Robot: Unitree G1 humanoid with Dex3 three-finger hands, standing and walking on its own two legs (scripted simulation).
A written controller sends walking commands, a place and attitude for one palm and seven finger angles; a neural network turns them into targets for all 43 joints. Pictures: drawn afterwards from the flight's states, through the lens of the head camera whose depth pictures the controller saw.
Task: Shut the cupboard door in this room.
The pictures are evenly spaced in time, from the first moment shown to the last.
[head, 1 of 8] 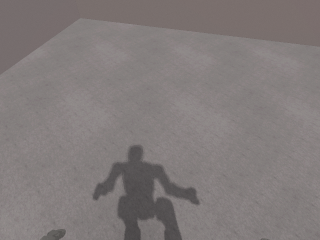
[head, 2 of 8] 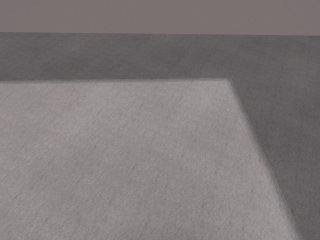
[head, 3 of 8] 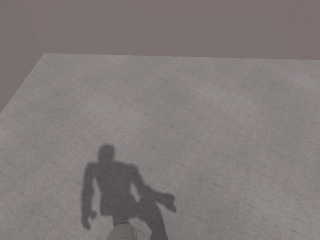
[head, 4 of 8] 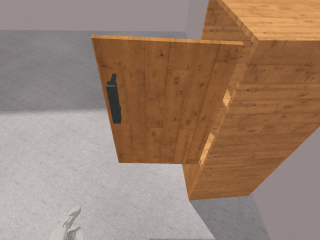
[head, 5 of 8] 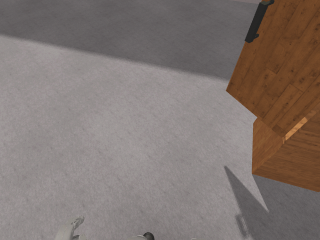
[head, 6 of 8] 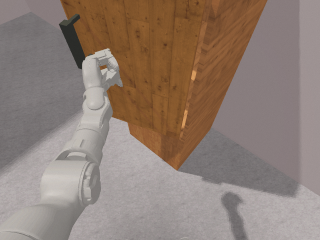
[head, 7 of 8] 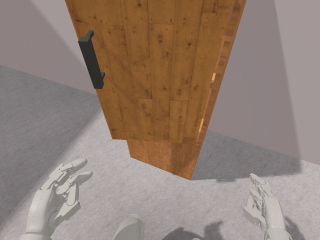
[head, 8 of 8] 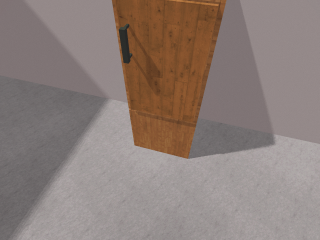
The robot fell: no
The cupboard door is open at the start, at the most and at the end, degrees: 85 85 0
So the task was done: yes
